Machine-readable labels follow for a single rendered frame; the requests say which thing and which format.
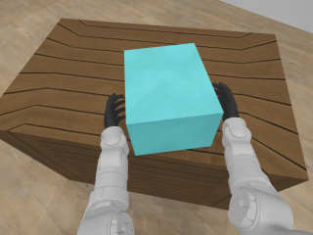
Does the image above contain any robot right hand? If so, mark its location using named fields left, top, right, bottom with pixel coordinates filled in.
left=211, top=82, right=240, bottom=121

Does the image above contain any carton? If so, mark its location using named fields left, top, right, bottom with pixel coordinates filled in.
left=124, top=43, right=224, bottom=156

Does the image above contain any robot left upper arm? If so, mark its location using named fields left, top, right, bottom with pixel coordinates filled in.
left=77, top=210, right=135, bottom=235

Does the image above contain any robot right upper arm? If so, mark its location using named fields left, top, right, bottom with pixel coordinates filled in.
left=227, top=186, right=313, bottom=235

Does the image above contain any robot left hand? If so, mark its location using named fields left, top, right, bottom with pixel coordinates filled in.
left=104, top=93, right=126, bottom=129

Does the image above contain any pedestal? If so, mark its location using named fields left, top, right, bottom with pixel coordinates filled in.
left=0, top=18, right=309, bottom=211

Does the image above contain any right robot forearm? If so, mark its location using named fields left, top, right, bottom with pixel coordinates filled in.
left=222, top=117, right=293, bottom=226

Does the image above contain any left robot forearm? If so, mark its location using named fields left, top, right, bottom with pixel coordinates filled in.
left=76, top=126, right=129, bottom=234

